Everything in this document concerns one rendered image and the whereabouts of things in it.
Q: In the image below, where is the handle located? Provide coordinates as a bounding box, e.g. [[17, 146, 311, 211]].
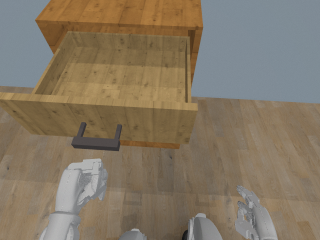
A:
[[71, 122, 122, 151]]

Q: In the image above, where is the cabinet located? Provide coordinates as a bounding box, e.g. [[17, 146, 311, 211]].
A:
[[35, 0, 203, 149]]

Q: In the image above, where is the robot right hand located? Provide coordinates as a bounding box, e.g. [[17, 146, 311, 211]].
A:
[[235, 185, 278, 240]]

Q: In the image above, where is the left robot forearm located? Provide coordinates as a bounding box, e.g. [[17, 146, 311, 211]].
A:
[[38, 211, 81, 240]]

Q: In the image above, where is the robot left thigh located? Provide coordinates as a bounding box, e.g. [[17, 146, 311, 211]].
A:
[[118, 230, 147, 240]]

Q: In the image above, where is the robot left hand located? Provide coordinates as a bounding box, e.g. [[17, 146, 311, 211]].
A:
[[55, 158, 108, 215]]

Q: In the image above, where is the drawer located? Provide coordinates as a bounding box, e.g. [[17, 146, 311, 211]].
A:
[[0, 31, 198, 145]]

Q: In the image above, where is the robot thigh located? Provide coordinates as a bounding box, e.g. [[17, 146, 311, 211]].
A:
[[118, 230, 147, 240], [187, 217, 223, 240]]

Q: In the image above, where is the robot right thigh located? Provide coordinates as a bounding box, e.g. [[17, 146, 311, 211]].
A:
[[187, 217, 223, 240]]

